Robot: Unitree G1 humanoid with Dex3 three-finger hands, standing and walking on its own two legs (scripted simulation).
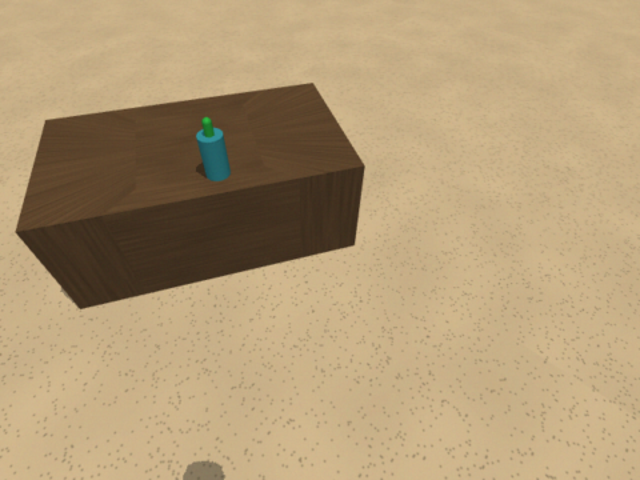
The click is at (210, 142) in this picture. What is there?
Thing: necked bottle
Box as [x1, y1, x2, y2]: [196, 117, 230, 180]
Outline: 204,117 202,119 203,128 196,134 206,176 211,180 221,180 226,178 230,173 222,132 217,128 213,128 210,119
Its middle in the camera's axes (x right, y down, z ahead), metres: -0.33 -0.30 +1.23
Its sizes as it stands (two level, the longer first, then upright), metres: 0.081 0.081 0.208
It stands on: a support 0.42 m high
